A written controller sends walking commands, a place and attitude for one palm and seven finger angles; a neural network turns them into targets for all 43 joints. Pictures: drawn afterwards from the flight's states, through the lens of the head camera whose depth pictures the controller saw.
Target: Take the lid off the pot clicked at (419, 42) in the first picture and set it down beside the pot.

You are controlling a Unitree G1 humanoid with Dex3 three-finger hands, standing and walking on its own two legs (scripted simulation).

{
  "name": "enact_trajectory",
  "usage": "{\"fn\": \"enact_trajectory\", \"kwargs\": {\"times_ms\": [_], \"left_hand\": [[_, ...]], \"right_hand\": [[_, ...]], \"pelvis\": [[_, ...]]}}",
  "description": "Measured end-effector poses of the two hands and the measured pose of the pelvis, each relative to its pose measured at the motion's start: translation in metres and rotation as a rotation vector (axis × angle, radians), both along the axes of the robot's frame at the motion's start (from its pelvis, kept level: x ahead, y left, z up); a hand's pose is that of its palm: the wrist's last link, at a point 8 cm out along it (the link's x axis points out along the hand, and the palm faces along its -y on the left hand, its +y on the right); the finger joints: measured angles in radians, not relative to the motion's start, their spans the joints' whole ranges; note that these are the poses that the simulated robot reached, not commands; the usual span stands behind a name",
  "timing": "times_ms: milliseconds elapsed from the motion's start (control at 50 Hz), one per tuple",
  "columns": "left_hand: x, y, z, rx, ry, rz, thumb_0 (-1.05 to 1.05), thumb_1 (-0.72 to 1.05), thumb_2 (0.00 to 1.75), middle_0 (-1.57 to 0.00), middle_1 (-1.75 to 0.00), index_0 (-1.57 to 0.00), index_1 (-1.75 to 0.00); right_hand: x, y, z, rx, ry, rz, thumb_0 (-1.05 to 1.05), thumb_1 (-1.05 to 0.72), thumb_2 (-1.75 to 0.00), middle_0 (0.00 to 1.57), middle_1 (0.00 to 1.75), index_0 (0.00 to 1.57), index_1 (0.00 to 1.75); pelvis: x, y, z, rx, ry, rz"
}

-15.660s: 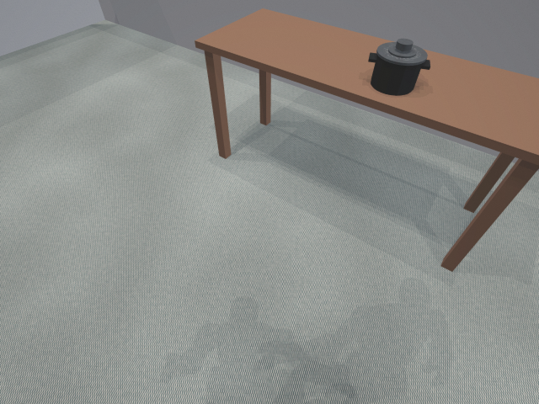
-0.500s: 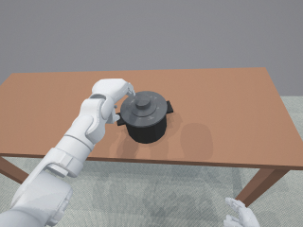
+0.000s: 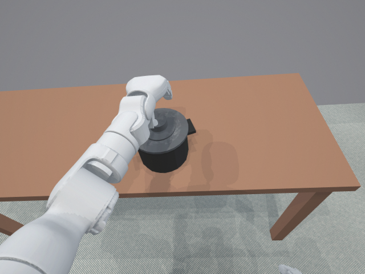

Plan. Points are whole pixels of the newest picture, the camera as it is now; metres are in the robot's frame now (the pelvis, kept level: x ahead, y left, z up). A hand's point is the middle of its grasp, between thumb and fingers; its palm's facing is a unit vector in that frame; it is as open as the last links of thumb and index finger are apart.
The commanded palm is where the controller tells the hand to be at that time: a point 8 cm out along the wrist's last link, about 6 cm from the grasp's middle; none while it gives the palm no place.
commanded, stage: move the open hand above the knob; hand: left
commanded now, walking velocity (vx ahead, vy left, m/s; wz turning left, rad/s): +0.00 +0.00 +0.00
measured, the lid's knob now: (157, 122) +0.49 +0.06 +0.03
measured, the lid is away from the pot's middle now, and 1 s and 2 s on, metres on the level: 0.00 0.00 0.00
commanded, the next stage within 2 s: lower the open fingers around the knob in 0.58 s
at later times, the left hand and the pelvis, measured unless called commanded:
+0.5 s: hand (147, 113) +0.46 +0.07 +0.11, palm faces -0.27 -0.03 -0.96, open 10.2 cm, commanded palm +0.45 +0.07 +0.17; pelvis +0.00 +0.00 +0.00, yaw +0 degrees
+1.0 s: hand (151, 118) +0.46 +0.06 +0.09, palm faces -0.30 -0.04 -0.95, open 10.2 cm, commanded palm +0.45 +0.07 +0.15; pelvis +0.00 +0.00 +0.00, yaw +0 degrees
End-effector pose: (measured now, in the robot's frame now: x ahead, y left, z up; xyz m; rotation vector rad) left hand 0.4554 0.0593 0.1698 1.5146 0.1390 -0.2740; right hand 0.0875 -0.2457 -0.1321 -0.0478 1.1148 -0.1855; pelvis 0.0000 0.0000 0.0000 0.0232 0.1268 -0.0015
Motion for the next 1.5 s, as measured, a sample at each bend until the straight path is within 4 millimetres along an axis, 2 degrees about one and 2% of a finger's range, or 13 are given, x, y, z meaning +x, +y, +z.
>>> {"fn": "enact_trajectory", "kwargs": {"times_ms": [120,240,400,520,620,740,1060,1500], "left_hand": [[0.007,0.001,-0.005,0.004,0.021,0.024,0.00,-0.27,1.35,-0.82,-0.08,-0.82,-0.08],[0.007,0.010,-0.006,0.011,0.018,0.025,0.00,-0.27,1.35,-0.82,-0.08,-0.82,-0.08],[-0.002,0.015,-0.005,0.005,0.008,0.007,0.00,-0.27,1.35,-0.82,-0.08,-0.82,-0.08],[-0.005,0.012,-0.005,0.008,0.009,-0.001,0.00,-0.27,1.35,-0.82,-0.08,-0.82,-0.08],[-0.003,0.009,-0.004,0.007,0.008,0.009,0.00,-0.27,1.35,-0.83,-0.08,-0.82,-0.08],[0.000,0.010,-0.003,0.016,0.009,0.020,0.00,-0.27,1.35,-0.82,-0.08,-0.82,-0.08],[-0.003,0.007,-0.026,0.002,0.026,-0.007,0.00,-0.27,1.35,-0.82,-0.08,-0.82,-0.08],[-0.008,0.009,-0.050,-0.010,0.051,0.017,0.00,-0.27,1.35,-0.82,-0.08,-0.78,-0.07]], "right_hand": [[-0.013,-0.002,-0.001,-0.007,0.023,-0.029,0.01,-0.91,-0.90,0.20,0.30,0.20,0.30],[-0.012,-0.003,0.001,-0.013,0.021,-0.029,0.01,-0.91,-0.90,0.20,0.30,0.20,0.30],[0.012,-0.001,0.005,-0.014,-0.030,0.007,0.01,-0.91,-0.90,0.20,0.30,0.20,0.30],[0.033,0.006,0.010,-0.008,-0.077,0.034,0.01,-0.91,-0.90,0.20,0.30,0.20,0.30],[0.040,0.011,0.011,-0.001,-0.094,0.042,0.01,-0.91,-0.90,0.20,0.30,0.20,0.30],[0.034,0.013,0.009,0.006,-0.076,0.034,0.01,-0.91,-0.90,0.20,0.30,0.20,0.30],[0.001,0.002,0.001,-0.014,0.014,-0.006,0.01,-0.91,-0.90,0.20,0.30,0.20,0.30],[0.005,-0.006,0.005,-0.035,-0.003,-0.024,0.01,-0.91,-0.90,0.20,0.30,0.20,0.30]], "pelvis": [[0.002,0.000,0.001,-0.001,0.010,-0.011],[0.004,0.001,0.001,-0.003,0.012,-0.011],[0.005,0.003,0.001,-0.006,0.006,0.001],[0.003,0.004,0.000,-0.004,0.003,0.009],[0.003,0.005,0.000,-0.003,0.005,0.007],[0.004,0.005,0.000,-0.004,0.009,0.003],[0.004,0.004,0.000,-0.006,0.021,-0.002],[0.002,0.000,-0.002,-0.007,0.036,-0.011]]}}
